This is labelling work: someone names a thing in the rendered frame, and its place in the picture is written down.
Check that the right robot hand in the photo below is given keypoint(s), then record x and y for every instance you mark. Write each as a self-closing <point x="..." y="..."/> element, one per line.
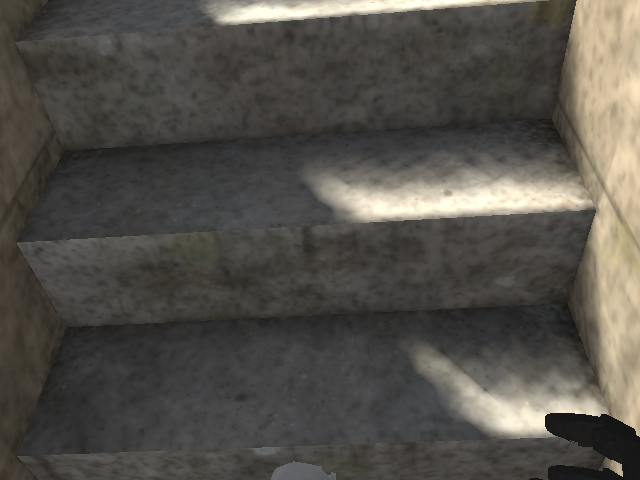
<point x="607" y="435"/>

